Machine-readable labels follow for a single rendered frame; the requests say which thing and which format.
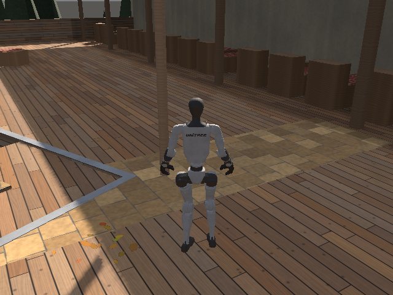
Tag robot right foot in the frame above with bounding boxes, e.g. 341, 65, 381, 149
207, 233, 216, 248

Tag robot foot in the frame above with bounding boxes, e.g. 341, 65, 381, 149
207, 233, 216, 248
181, 237, 195, 253

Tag right robot upper arm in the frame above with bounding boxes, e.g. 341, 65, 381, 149
209, 124, 227, 158

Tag robot right hand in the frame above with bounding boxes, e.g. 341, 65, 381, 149
220, 163, 234, 175

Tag left robot upper arm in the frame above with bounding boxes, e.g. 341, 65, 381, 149
166, 124, 184, 157

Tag right robot forearm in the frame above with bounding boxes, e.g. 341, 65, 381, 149
221, 148, 232, 167

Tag left robot forearm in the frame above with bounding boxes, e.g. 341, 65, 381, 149
161, 148, 172, 167

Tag robot left hand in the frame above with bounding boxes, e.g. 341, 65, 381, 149
160, 165, 174, 175

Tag robot left foot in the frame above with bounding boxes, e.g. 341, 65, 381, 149
181, 237, 195, 253

